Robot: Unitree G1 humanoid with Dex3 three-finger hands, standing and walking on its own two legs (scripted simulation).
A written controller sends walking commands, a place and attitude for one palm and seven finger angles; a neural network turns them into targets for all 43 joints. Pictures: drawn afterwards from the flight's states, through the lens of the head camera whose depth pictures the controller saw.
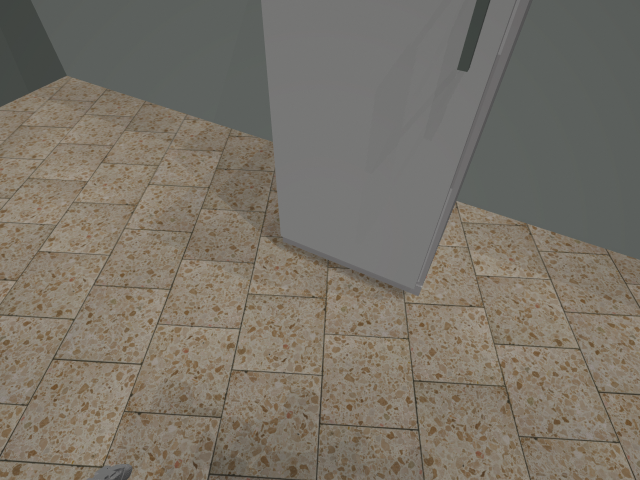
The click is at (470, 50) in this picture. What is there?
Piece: fridge door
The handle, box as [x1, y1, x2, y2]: [457, 0, 489, 71]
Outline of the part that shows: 489,0 476,1 457,69 467,71 469,67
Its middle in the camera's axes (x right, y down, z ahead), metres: +0.30 -0.44 +0.69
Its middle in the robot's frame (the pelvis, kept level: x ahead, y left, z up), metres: +0.86 -0.24 +0.26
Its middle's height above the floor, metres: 1.03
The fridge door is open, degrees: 0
